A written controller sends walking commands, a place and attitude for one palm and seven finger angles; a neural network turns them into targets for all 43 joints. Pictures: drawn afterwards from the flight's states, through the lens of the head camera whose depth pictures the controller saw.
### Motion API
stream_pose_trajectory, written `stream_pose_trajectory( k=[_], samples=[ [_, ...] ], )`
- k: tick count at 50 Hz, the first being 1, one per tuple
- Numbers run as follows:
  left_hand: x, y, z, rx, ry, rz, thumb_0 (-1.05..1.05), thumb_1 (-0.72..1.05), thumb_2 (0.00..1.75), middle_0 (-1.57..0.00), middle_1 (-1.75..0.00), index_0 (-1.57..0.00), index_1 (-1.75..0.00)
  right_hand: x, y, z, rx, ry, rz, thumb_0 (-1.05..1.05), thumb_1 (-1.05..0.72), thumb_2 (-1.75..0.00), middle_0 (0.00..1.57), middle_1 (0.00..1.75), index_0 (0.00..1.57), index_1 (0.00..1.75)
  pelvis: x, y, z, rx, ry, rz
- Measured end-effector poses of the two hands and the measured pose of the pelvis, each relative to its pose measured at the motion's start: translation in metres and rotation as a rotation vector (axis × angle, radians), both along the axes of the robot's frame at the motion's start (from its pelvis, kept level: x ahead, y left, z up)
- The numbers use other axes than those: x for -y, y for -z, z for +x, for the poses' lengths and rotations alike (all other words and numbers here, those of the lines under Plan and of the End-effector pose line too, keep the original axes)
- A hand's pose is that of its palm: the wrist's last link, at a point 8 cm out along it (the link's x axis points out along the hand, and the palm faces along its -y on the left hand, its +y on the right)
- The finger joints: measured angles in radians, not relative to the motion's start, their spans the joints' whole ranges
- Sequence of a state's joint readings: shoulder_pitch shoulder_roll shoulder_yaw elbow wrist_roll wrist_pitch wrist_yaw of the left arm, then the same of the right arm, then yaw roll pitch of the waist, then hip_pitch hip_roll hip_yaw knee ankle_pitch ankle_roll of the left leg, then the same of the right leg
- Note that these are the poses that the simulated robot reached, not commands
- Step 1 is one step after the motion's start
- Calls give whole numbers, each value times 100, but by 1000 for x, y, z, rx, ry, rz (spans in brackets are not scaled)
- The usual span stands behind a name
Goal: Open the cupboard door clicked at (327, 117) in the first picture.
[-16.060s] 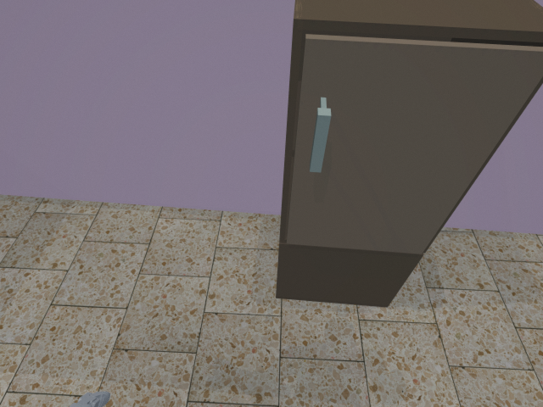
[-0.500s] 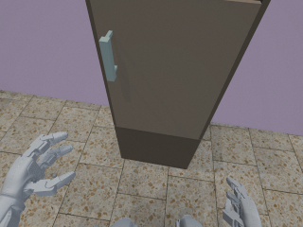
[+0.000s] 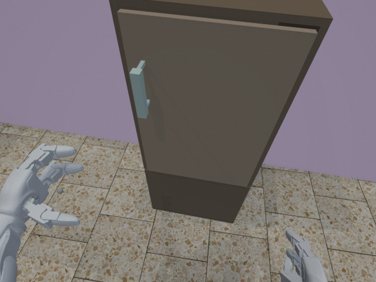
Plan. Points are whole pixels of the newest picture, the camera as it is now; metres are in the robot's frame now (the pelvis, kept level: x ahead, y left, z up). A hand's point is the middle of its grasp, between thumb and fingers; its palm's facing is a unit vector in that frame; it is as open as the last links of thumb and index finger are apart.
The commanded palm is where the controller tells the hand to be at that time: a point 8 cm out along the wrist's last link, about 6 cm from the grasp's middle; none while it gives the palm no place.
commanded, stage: raise the hand with hooked fingers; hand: left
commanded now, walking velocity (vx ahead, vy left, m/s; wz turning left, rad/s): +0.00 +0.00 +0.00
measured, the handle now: (142, 90) +0.53 +0.16 +0.12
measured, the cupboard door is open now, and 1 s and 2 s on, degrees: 0 0 0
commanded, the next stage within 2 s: move the hooked fingers beside the handle in 0.88 s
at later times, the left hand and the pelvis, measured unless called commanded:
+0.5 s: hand (62, 155) +0.31 +0.26 +0.13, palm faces -0.06 -1.00 -0.02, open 14.0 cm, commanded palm +0.27 +0.31 +0.14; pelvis +0.01 -0.01 +0.02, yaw +0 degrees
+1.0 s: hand (59, 160) +0.29 +0.26 +0.13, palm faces -0.05 -1.00 -0.03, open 14.0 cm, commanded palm +0.27 +0.31 +0.14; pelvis +0.01 -0.01 +0.02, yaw +0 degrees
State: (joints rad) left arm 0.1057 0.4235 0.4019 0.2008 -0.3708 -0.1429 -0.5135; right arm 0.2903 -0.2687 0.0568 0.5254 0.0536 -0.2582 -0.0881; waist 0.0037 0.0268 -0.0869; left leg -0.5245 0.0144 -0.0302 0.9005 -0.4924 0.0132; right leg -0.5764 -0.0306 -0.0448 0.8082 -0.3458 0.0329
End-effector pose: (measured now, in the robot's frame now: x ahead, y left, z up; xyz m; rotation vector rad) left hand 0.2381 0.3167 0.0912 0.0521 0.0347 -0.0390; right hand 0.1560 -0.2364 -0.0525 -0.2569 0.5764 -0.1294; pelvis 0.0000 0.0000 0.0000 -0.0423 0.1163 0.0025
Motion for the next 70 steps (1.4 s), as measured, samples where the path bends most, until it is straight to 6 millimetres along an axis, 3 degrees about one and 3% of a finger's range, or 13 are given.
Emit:
stream_pose_trajectory(
  k=[12, 18, 24, 33, 42, 54, 70],
  samples=[
    [0, -27, 28, 30, 8, -1, -1, -48, 31, -30, -119, -30, -118, 8, -5, 13, -20, 9, 0, 1, -91, -89, 21, 30, 20, 30, 7, -10, 12, 15, -2, 7],
    [-4, -40, 42, 27, 5, -12, -2, -49, 30, -30, -120, -30, -119, 13, -5, 12, -41, 20, 3, 1, -91, -89, 21, 30, 20, 30, 11, -15, 14, 22, -3, 11],
    [-3, -40, 53, -1, 18, -32, -2, -50, 30, -30, -120, -30, -120, 20, -5, 6, -67, 36, 2, 1, -91, -89, 21, 30, 20, 30, 13, -18, 14, 22, 1, 17],
    [5, -35, 47, 17, 23, -27, -2, -50, 30, -30, -120, -30, -120, 24, -7, -2, -82, 49, -6, 1, -91, -89, 20, 30, 20, 30, 13, -19, 14, 28, 8, 20],
    [0, -45, 43, 25, 6, -15, -2, -50, 30, -30, -120, -30, -120, 18, -7, -1, -66, 43, 10, 1, -91, -89, 20, 30, 20, 30, 12, -21, 11, 45, 1, 21],
    [0, -40, 40, 23, 6, -36, -2, -50, 30, -30, -120, -30, -120, 17, -7, -4, -62, 31, 2, 1, -91, -89, 21, 30, 20, 30, 13, -20, 4, 51, -2, 23],
    [26, -45, 96, 24, 58, -36, -2, -50, 30, -30, -120, -30, -120, 30, 5, -38, -154, 102, -2, 1, -91, -89, 20, 30, 20, 30, 14, -19, 2, 16, 15, 30]
  ],
)
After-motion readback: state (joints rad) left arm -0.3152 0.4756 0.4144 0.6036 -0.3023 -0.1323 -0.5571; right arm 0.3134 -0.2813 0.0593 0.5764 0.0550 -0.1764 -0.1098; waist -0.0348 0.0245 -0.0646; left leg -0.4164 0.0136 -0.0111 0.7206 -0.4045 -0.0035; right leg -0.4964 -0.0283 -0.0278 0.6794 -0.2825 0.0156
